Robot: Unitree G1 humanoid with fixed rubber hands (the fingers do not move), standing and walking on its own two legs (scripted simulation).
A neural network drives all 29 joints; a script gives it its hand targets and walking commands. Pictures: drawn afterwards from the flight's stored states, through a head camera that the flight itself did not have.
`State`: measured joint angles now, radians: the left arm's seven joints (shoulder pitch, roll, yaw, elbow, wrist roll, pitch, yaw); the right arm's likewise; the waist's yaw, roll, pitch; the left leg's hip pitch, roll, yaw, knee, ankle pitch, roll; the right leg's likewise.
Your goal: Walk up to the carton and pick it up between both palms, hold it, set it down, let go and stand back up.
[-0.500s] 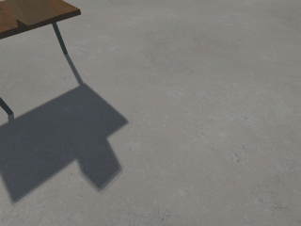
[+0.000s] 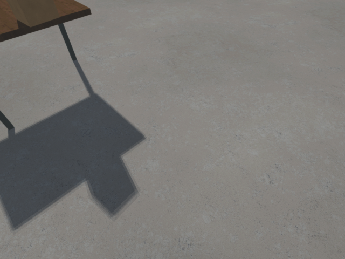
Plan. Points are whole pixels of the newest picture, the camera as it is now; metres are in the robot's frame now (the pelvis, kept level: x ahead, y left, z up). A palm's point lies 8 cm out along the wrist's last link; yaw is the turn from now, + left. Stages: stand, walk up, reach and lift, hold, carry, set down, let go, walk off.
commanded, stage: stand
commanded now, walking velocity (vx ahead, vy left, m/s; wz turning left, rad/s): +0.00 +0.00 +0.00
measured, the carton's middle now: out of the picture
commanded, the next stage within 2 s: walk up in 1.02 s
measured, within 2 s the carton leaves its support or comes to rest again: neither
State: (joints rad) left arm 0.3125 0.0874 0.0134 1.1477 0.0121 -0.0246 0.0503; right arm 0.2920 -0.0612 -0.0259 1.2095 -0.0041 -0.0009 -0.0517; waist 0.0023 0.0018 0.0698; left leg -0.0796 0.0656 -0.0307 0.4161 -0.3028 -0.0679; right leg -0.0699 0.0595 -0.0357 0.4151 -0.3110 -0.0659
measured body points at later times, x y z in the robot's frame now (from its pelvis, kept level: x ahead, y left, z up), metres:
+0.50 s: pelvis +0.01 -0.01 +0.00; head +0.02 +0.00 +0.45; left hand -0.03 +0.19 -0.17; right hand -0.05 -0.19 -0.16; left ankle -0.05 +0.16 -0.74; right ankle -0.05 -0.08 -0.74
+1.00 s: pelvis +0.00 +0.00 +0.00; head +0.02 +0.00 +0.45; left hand -0.02 +0.19 -0.16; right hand -0.04 -0.19 -0.17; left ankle -0.05 +0.16 -0.74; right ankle -0.05 -0.08 -0.74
